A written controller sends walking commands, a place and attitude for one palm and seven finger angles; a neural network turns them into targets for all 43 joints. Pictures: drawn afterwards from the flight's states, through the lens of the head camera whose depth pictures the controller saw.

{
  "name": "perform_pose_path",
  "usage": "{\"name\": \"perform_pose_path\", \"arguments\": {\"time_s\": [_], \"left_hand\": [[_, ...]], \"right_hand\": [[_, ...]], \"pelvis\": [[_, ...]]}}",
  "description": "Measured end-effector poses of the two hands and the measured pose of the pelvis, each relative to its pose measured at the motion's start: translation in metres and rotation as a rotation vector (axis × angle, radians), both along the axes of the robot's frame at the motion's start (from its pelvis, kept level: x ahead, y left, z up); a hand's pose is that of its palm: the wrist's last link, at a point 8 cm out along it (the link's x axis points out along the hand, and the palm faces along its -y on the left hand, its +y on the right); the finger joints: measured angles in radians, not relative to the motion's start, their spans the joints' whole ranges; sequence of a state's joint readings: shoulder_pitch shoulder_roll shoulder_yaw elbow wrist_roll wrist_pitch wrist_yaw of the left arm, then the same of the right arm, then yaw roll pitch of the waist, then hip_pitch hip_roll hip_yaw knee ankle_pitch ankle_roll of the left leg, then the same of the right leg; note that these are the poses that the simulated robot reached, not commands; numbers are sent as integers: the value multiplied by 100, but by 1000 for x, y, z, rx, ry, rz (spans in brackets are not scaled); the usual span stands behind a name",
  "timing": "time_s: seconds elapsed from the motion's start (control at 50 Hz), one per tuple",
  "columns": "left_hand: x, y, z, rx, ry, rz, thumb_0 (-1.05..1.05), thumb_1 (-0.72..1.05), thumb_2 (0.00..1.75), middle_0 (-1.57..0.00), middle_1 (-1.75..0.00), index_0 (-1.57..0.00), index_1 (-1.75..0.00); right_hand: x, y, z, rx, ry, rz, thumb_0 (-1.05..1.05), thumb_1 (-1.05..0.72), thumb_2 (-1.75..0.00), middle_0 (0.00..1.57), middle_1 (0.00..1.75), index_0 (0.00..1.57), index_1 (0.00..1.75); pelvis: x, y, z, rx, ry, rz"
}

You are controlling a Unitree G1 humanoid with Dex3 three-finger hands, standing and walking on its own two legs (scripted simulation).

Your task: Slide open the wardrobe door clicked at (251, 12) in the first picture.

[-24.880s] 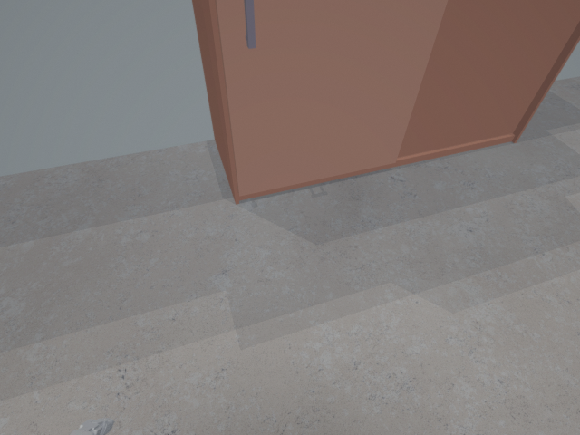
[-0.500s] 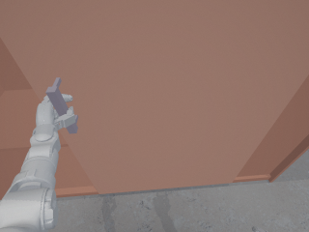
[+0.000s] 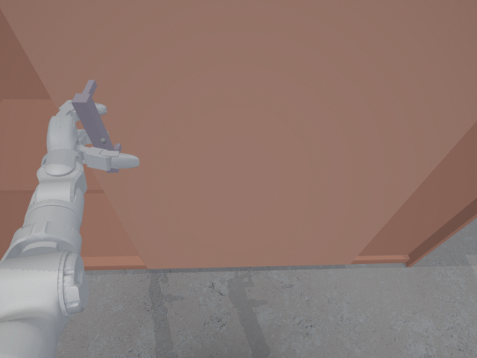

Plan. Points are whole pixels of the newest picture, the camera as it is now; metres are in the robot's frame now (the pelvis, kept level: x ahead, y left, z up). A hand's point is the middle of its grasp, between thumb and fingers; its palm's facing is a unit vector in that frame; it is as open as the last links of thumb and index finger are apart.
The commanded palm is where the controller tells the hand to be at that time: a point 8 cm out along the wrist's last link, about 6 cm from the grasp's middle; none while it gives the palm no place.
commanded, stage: loosen the grip on the handle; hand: left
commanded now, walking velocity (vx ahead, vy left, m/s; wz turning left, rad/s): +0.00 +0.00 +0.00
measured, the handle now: (102, 129) +0.51 +0.25 +0.09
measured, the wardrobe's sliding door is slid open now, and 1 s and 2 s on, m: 0.55 0.55 0.55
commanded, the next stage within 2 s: slip the hand off the handle in 0.08 s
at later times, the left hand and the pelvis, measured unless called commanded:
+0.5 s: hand (66, 145) +0.46 +0.29 +0.10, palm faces +0.28 -0.94 -0.20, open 14.5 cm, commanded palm +0.42 +0.32 +0.11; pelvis +0.02 +0.02 +0.00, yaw +1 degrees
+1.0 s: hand (48, 160) +0.42 +0.31 +0.10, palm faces +0.25 -0.95 -0.19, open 14.6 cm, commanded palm +0.37 +0.35 +0.11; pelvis +0.02 +0.03 +0.00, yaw +1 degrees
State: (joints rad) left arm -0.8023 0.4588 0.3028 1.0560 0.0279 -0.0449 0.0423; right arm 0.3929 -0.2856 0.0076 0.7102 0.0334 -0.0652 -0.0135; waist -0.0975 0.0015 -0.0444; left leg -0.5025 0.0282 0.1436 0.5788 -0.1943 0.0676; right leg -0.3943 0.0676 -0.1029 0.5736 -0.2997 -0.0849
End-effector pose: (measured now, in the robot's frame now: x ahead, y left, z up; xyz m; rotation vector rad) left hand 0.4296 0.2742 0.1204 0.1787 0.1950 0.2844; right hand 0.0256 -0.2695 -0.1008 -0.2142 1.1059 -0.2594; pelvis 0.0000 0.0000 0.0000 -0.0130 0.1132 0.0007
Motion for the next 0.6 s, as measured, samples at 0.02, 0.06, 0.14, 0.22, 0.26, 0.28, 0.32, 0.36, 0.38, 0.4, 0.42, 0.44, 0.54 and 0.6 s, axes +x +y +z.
{"name": "perform_pose_path", "arguments": {"time_s": [0.02, 0.06, 0.14, 0.22, 0.26, 0.28, 0.32, 0.36, 0.38, 0.4, 0.42, 0.44, 0.54, 0.6], "left_hand": [[0, 2, 0, 2, 0, -1, 0, -47, 24, -31, -123, -34, -127], [0, 5, -1, -3, 1, -2, 0, -50, 23, -30, -121, -32, -124], [0, 9, -4, -1, 7, -8, -1, -53, 21, -28, -118, -29, -120], [0, 11, -9, -21, 6, -1, -1, -54, 21, -26, -116, -27, -117], [1, 17, -12, -25, 16, 14, -1, -54, 20, -26, -116, -27, -117], [2, 20, -12, -18, 15, 9, -1, -54, 20, -26, -116, -28, -117], [2, 26, -11, -11, 7, 12, -1, -54, 20, -26, -115, -29, -118], [1, 35, -9, -13, -7, 22, -1, -54, 20, -25, -115, -29, -118], [0, 40, -8, -12, -10, 26, -1, -54, 20, -25, -115, -29, -118], [-1, 44, -7, -11, -9, 29, -1, -54, 20, -25, -115, -29, -117], [-3, 49, -7, -9, -7, 31, -1, -54, 20, -25, -115, -28, -117], [-4, 53, -6, -6, -4, 31, -1, -54, 20, -25, -115, -28, -117], [-12, 67, -5, -8, 1, 25, -1, -55, 20, -25, -115, -27, -116], [-14, 71, -5, -5, 0, 21, -1, -55, 20, -25, -115, -26, -116]], "right_hand": [[0, 2, 0, 3, 1, -1, 1, -91, -89, 20, 30, 20, 30], [2, 6, -1, 7, 3, 0, 1, -91, -89, 20, 30, 20, 30], [11, 13, 0, 13, -6, 10, 1, -91, -89, 20, 30, 20, 30], [27, 18, 1, 9, -28, 31, 1, -91, -89, 21, 30, 20, 30], [36, 20, 3, 3, -46, 36, 1, -91, -89, 21, 30, 20, 30], [40, 21, 4, 0, -57, 39, 1, -91, -89, 21, 30, 20, 30], [48, 22, 6, -6, -76, 44, 1, -91, -89, 21, 30, 20, 30], [54, 23, 8, -11, -91, 47, 1, -91, -89, 21, 30, 20, 30], [57, 24, 9, -13, -96, 49, 1, -91, -89, 21, 30, 20, 30], [59, 24, 10, -15, -99, 52, 1, -91, -89, 21, 30, 20, 30], [61, 25, 10, -16, -100, 54, 1, -91, -89, 21, 30, 20, 30], [63, 25, 11, -17, -100, 57, 1, -91, -89, 21, 30, 20, 30], [68, 29, 10, -24, -85, 77, 1, -91, -89, 21, 30, 20, 30], [68, 31, 9, -28, -76, 85, 1, -91, -89, 21, 30, 20, 30]], "pelvis": [[1, 1, 0, 0, -1, 0], [4, 3, 1, -1, -2, 0], [10, 8, 2, -3, -5, 5], [14, 12, 2, -4, -4, 10], [16, 14, 2, -4, -3, 8], [17, 15, 1, -4, -3, 8], [18, 17, 1, -4, -1, 7], [20, 19, 1, -6, 0, 6], [21, 19, 1, -6, 0, 7], [22, 20, 1, -7, 0, 8], [23, 21, 1, -8, 0, 10], [23, 22, 1, -9, 0, 13], [24, 26, 0, -16, -1, 29], [22, 28, 0, -18, 0, 36]]}}
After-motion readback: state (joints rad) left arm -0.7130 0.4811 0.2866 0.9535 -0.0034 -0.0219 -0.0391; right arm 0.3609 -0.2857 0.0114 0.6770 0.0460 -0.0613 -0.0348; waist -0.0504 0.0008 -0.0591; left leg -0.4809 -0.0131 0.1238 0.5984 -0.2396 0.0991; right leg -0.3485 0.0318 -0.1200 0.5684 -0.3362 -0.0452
